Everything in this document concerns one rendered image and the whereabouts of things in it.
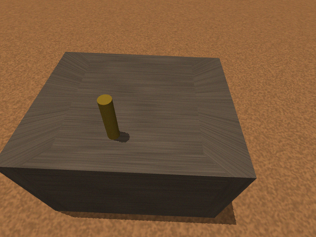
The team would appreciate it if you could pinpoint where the can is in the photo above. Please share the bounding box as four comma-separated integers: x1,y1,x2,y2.
97,94,120,140

